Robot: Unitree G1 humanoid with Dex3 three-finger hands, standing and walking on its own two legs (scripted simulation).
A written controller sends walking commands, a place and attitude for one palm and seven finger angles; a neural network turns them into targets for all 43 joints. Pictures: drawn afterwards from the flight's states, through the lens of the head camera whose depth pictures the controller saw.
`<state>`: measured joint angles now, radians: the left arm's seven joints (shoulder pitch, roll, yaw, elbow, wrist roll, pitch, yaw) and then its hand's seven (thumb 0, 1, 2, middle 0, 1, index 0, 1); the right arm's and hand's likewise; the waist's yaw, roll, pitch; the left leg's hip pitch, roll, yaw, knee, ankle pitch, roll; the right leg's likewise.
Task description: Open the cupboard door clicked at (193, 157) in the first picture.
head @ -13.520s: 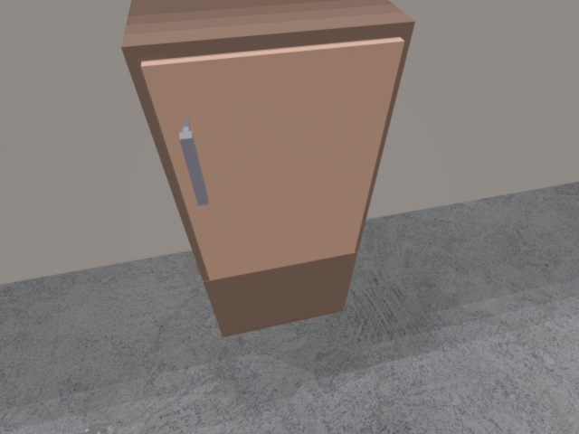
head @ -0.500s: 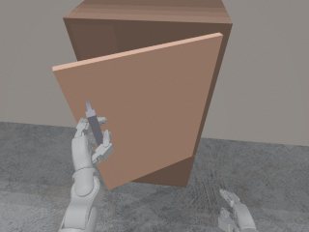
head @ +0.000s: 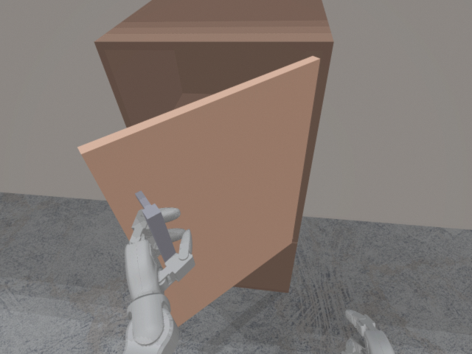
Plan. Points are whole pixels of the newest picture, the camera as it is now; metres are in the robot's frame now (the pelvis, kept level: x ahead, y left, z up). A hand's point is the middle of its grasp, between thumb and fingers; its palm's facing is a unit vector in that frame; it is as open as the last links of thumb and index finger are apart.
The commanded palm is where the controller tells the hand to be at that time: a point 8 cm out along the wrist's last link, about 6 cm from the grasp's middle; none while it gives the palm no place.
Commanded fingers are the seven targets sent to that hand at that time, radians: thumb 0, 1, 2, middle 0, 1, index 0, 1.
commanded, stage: open thumb and fingers to let go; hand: left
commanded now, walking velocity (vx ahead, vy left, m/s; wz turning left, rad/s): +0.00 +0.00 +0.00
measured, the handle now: (158, 233) +0.28 +0.14 +0.10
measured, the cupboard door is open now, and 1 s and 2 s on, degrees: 44 46 44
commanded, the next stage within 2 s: slide the hand sideways off the handle in 0.60 s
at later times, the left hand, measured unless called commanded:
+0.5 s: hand (179, 250) +0.26 +0.10 +0.10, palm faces +0.31 -0.95 +0.01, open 14.4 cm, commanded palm +0.22 +0.14 +0.10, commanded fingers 0.00 -0.50 0.30 -0.17 -0.45 -0.17 -0.45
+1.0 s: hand (171, 276) +0.22 +0.11 +0.09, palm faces -0.20 -0.98 +0.02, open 16.1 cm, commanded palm +0.20 +0.16 +0.10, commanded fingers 0.00 -0.50 0.30 -0.15 -0.30 -0.15 -0.30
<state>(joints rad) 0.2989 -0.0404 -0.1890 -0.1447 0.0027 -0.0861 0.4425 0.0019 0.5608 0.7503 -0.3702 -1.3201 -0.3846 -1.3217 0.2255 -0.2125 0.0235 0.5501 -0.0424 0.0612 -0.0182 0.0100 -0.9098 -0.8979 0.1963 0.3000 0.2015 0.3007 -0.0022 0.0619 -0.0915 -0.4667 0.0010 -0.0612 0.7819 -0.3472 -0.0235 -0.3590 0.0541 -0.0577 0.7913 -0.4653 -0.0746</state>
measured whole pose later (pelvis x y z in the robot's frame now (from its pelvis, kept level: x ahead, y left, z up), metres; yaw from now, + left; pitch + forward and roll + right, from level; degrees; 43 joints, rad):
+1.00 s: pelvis -0.01 +0.05 +0.00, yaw -1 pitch +2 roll -1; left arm 0.32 0.12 -0.23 -0.20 -0.11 -0.13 -0.01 -0.01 -0.51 0.30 -0.20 -0.36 -0.19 -0.36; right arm 0.24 -0.22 0.06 0.46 0.02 -0.01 -0.02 0.01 -0.91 -0.90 0.20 0.30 0.20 0.30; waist -0.01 0.05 -0.07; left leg -0.51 -0.03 -0.01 0.82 -0.35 0.03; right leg -0.40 0.02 -0.01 0.81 -0.45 -0.01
